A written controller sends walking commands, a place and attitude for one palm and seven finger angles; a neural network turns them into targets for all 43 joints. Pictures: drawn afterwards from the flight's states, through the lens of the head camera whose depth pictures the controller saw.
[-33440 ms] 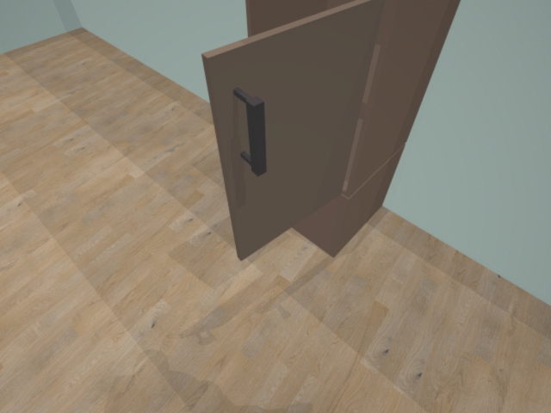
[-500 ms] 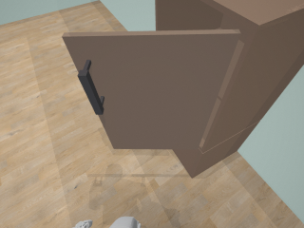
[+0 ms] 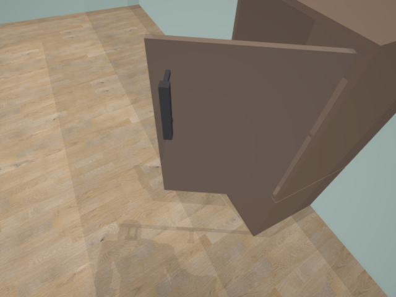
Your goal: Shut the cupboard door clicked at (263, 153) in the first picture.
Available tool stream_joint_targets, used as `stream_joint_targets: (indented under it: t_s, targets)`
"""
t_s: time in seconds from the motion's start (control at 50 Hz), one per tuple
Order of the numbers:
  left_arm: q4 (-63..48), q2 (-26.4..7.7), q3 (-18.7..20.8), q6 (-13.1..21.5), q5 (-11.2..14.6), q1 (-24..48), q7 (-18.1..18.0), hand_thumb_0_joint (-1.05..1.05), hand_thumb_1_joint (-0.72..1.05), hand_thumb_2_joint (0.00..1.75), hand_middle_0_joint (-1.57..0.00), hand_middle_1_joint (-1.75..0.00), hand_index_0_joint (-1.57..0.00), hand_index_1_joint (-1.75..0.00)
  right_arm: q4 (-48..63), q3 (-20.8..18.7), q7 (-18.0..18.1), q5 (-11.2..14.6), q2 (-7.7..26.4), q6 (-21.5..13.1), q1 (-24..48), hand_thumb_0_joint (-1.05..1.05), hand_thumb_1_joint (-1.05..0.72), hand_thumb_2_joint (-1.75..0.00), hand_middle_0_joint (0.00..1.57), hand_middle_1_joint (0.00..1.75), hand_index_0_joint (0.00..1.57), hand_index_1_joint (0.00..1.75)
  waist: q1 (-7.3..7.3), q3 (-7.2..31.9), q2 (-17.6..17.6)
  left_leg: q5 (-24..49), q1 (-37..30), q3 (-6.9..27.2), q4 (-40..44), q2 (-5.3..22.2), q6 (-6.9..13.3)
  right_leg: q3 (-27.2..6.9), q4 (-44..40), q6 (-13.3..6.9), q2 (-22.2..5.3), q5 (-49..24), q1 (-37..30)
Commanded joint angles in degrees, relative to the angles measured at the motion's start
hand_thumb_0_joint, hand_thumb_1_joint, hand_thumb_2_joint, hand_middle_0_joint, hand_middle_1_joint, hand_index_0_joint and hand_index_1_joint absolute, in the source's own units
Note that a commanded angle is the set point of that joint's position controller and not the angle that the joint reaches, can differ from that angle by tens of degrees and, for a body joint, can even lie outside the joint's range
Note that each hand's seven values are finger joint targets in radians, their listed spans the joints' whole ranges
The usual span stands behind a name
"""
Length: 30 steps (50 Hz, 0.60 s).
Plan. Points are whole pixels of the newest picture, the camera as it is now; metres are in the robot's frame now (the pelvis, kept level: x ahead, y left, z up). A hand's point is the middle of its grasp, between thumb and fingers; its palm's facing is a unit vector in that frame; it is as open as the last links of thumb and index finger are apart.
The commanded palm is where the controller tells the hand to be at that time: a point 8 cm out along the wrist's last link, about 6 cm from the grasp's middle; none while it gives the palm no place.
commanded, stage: come to a stop and stand still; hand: left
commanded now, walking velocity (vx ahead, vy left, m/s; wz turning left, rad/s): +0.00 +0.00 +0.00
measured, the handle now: (167, 106) +0.49 +0.12 +0.10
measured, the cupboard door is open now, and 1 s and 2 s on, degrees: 60 60 60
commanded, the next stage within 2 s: look again from close up in 0.66 s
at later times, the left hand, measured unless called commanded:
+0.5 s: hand out of the picture -0.03 +0.16 -0.18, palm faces +0.01 -0.99 -0.16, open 7.4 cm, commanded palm none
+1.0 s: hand out of the picture +0.00 +0.18 -0.18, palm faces +0.04 -0.97 -0.24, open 7.4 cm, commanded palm none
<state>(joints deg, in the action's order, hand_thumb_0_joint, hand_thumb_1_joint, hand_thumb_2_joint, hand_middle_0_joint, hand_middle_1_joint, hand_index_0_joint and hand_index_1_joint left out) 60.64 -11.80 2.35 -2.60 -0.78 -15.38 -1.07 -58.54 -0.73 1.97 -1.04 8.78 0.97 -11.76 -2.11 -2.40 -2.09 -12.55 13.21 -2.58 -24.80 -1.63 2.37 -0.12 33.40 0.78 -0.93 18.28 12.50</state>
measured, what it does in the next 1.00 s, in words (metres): steps on the spot: right foot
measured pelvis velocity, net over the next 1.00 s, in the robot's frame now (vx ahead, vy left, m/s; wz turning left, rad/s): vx -0.02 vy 0.00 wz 0.00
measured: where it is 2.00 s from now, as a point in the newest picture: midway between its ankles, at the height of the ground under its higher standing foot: outside the picture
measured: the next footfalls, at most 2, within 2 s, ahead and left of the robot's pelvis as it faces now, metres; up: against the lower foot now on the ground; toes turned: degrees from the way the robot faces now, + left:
right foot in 0.02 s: -0.01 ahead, -0.12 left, +0.00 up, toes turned +0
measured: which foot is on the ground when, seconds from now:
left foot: down 0.00-1.00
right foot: up 0.00-0.00, down 0.02-1.00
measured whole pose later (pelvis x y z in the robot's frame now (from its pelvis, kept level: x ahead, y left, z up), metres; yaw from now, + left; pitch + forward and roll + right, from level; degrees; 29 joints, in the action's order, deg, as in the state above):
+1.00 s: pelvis -0.02 +0.00 -0.01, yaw +0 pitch -1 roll +0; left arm 59.3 -10.0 0.0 1.0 -1.2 -17.6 -2.9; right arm -58.7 -2.2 1.5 -1.1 10.7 -0.8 -13.4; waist -0.1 0.7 0.8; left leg -14.8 16.3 -2.0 -31.8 -0.4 1.6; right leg 0.5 30.4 -0.4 0.4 19.4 10.4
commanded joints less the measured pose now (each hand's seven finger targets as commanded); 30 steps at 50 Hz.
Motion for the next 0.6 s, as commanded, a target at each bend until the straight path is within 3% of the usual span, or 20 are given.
stream_joint_targets:
  t_s: [0.0, 0.02, 0.04, 0.06, 0.08, 0.1, 0.14, 0.2, 0.26, 0.34, 0.42, 0.44, 0.58]
  targets:
    - [-0.15, -4.43, -0.18, 3.28, 0.0, -3.47, -0.9, 0.0, 0.9, 0.9, -0.2, -0.3, -0.2, -0.3, 0.83, -1.49, 0.11, 1.41, 6.3, -1.82, -3.68, 0.0, -0.9, -0.9, 0.2, 0.3, 0.2, 0.3, 2.43, 5.99, 0.07, 12.2, -3.28, 6.32, 1.77, 7.54, -0.54, -8.1, -14.51, -2.89, -7.0, -18.23, -6.7]
    - [-0.09, -5.03, -0.5, 3.29, 0.11, -1.86, -0.83, 0.0, 0.9, 0.9, -0.2, -0.3, -0.2, -0.3, 0.3, -1.2, -0.18, 1.36, 5.99, -1.77, -3.83, 0.0, -0.9, -0.9, 0.2, 0.3, 0.2, 0.3, 3.14, 3.62, 0.18, 7.53, -4.04, 5.96, 3.77, 6.22, -1.42, -7.82, -14.6, -3.78, -8.39, -15.76, -3.4]
    - [-0.07, -4.54, -0.53, 3.14, 0.03, -1.77, -0.84, 0.0, 0.9, 0.9, -0.2, -0.3, -0.2, -0.3, -0.41, -1.19, -0.44, 1.07, 5.68, -1.77, -4.23, 0.0, -0.9, -0.9, 0.2, 0.3, 0.2, 0.3, 3.08, 3.07, 2.48, 11.47, -5.32, 6.37, 4.85, 6.34, -1.32, -6.01, -13.26, -3.54, -7.32, -17.35, -2.78]
    - [0.71, -3.5, -0.57, 3.52, 0.03, -2.7, -0.98, 0.0, 0.9, 0.9, -0.2, -0.3, -0.2, -0.3, -1.26, -1.07, -0.23, 0.65, 5.99, -1.93, -4.96, 0.0, -0.9, -0.9, 0.2, 0.3, 0.2, 0.3, 2.99, 5.9, -1.59, 17.84, -7.13, 6.02, 3.65, 7.04, -1.1, -5.39, -11.62, -3.09, -5.44, -21.9, -4.71]
    - [1.32, -2.94, -0.86, 3.77, 0.2, -3.45, -1.17, 0.0, 0.9, 0.9, -0.2, -0.3, -0.2, -0.3, -1.95, -1.11, -0.01, 0.71, 6.73, -2.18, -4.88, 0.0, -0.9, -0.9, 0.2, 0.3, 0.2, 0.3, 2.69, 6.9, -3.46, 19.51, -8.68, 5.49, 2.81, 7.54, -0.91, -4.97, -11.63, -2.86, -5.46, -23.67, -5.22]
    - [1.55, -2.51, -1.06, 3.77, 0.29, -3.4, -1.3, 0.0, 0.9, 0.9, -0.2, -0.3, -0.2, -0.3, -2.47, -1.12, 0.04, 0.75, 6.81, -2.25, -5.34, 0.0, -0.9, -0.9, 0.2, 0.3, 0.2, 0.3, 2.84, 6.84, -4.56, 17.6, -9.27, 5.76, 3.6, 7.56, -0.85, -4.76, -12.41, -2.64, -5.48, -20.98, -4.98]
    - [1.71, -2.35, -1.14, 3.48, 0.23, -2.56, -1.24, 0.0, 0.9, 0.9, -0.2, -0.3, -0.2, -0.3, -3.41, -0.79, -0.12, 0.81, 6.56, -2.12, -5.39, 0.0, -0.9, -0.9, 0.2, 0.3, 0.2, 0.3, 2.67, 2.87, -3.75, 12.62, -7.25, 5.9, 5.51, 7.43, -0.88, -4.74, -14.3, -2.49, -5.09, -14.24, -3.35]
    - [2.34, -1.79, -1.34, 2.9, 0.27, -2.68, -1.09, 0.0, 0.9, 0.9, -0.2, -0.3, -0.2, -0.3, -4.7, -0.42, -0.23, 0.53, 6.16, -1.53, -5.32, 0.0, -0.9, -0.9, 0.2, 0.3, 0.2, 0.3, 2.59, -3.58, -0.67, 2.73, -4.3, 6.05, 8.4, 6.71, -1.27, -5.56, -16.48, -2.55, -4.65, -5.09, 0.19]
    - [2.74, -1.84, -1.32, 2.56, 0.16, -3.15, -1.0, 0.0, 0.9, 0.9, -0.2, -0.3, -0.2, -0.3, -5.58, -0.27, -0.26, 0.43, 5.51, -1.14, -6.65, 0.0, -0.9, -0.9, 0.2, 0.3, 0.2, 0.3, 2.47, -6.3, 2.43, -2.75, -1.48, 6.19, 10.16, 6.31, -1.48, -5.49, -17.09, -2.57, -4.25, -1.99, 0.82]
    - [3.03, -1.51, -1.22, 2.52, 0.09, -4.36, -0.92, 0.0, 0.9, 0.9, -0.2, -0.3, -0.2, -0.3, -5.71, -0.38, -0.15, 0.37, 5.03, -1.0, -7.91, 0.0, -0.9, -0.9, 0.2, 0.3, 0.2, 0.3, 2.07, -6.2, 3.09, -6.14, -0.28, 6.87, 11.01, 6.46, -1.31, -5.03, -17.25, -2.58, -3.88, -0.41, 0.51]
    - [3.16, -1.16, -1.26, 2.85, 0.32, -4.86, -0.82, 0.0, 0.9, 0.9, -0.2, -0.3, -0.2, -0.3, -5.85, -0.39, -0.01, 0.36, 4.82, -1.4, -8.98, 0.0, -0.9, -0.9, 0.2, 0.3, 0.2, 0.3, 2.32, -2.81, 2.56, -3.25, -2.38, 6.72, 10.08, 6.43, -1.31, -5.3, -16.73, -2.68, -4.08, -2.4, -0.15]
    - [3.1, -1.13, -1.23, 2.98, 0.23, -4.78, -0.87, 0.0, 0.9, 0.9, -0.2, -0.3, -0.2, -0.3, -5.83, -0.42, 0.0, 0.46, 4.61, -1.34, -9.57, 0.0, -0.9, -0.9, 0.2, 0.3, 0.2, 0.3, 2.4, -2.94, 1.18, -2.67, -2.25, 6.34, 9.48, 6.5, -1.31, -5.11, -17.06, -2.69, -4.03, -2.33, -0.33]
    - [3.7, 0.01, -1.37, 3.16, 0.31, -5.9, -0.97, 0.0, 0.9, 0.9, -0.2, -0.3, -0.2, -0.3, -6.19, -0.39, 0.16, 0.49, 3.8, -1.5, -10.09, 0.0, -0.9, -0.9, 0.2, 0.3, 0.2, 0.3, 2.57, -3.48, 0.93, 0.11, -3.12, 5.84, 8.44, 6.48, -1.28, -5.51, -17.07, -2.79, -4.3, -3.16, 1.26]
